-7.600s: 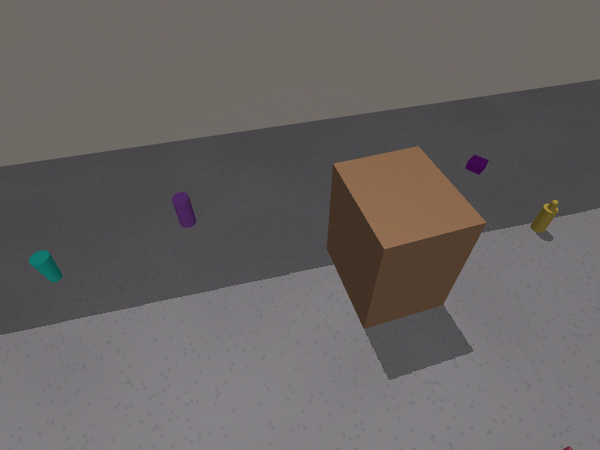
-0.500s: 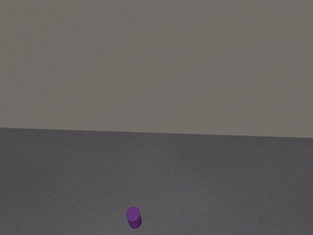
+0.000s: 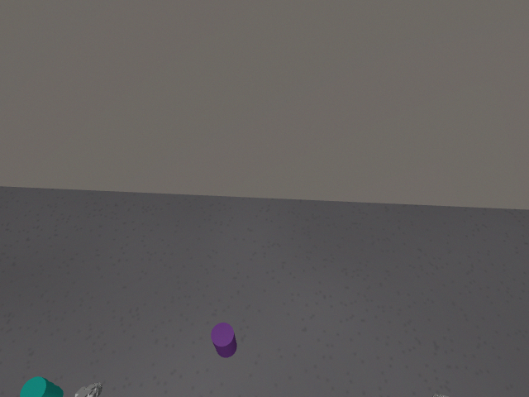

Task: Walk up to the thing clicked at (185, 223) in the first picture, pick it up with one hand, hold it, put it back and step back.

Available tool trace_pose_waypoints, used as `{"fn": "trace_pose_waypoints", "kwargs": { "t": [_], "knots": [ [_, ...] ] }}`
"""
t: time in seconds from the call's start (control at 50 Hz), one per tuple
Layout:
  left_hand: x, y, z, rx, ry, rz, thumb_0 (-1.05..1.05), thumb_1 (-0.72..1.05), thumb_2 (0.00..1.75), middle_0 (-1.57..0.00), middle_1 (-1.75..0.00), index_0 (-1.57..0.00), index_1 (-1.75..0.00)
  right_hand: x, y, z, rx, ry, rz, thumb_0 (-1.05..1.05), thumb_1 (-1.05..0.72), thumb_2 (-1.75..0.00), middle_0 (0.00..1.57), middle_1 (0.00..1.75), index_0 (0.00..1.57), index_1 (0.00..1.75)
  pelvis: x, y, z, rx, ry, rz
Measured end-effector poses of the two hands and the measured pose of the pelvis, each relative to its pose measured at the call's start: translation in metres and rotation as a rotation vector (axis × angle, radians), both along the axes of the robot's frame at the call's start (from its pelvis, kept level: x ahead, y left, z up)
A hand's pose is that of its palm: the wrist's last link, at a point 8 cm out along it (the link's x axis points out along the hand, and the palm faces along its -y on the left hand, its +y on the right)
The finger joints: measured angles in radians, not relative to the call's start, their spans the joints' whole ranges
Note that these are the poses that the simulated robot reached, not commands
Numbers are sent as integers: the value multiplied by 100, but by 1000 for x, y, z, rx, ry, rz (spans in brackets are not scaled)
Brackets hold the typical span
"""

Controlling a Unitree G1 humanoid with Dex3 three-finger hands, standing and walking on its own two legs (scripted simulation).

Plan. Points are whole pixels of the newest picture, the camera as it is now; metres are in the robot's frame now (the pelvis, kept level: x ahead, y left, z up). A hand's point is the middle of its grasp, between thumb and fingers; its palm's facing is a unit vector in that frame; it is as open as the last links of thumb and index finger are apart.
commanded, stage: go down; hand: left
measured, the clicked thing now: (224, 340) +0.40 +0.14 -0.70
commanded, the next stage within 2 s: none
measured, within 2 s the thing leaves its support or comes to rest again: neither
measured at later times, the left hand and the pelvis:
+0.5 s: hand out of the picture +0.15 +0.26 -0.19, palm faces +0.03 -0.95 -0.31, open 16.8 cm; pelvis +0.00 +0.00 -0.06, yaw -1 degrees
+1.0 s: hand out of the picture +0.16 +0.28 -0.22, palm faces +0.05 -0.96 -0.28, open 17.2 cm; pelvis -0.01 +0.00 -0.11, yaw -1 degrees
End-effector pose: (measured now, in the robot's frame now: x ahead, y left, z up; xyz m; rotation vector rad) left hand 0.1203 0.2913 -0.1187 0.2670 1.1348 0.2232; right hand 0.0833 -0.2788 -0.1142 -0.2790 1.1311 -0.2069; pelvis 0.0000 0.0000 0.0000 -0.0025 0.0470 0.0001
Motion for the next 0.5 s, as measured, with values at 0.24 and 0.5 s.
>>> {"fn": "trace_pose_waypoints", "kwargs": {
  "t": [0.24, 0.5],
  "knots": [
    [38, 13, -15, 3, -34, -43, 0, 13, 25, -5, -7, -5, -8, -8, 19, -15, 42, -66, -49, 1, -92, -91, 20, 30, 20, 30, -1, 1, -25, -11, 117, -17],
    [22, 18, -39, -10, -81, -34, -1, -39, 9, -7, -6, -6, -8, 46, 25, -33, 3, -248, 25, 1, -86, -89, 20, 30, 20, 30, -1, 5, -63, -22, 203, -8]
  ]
}}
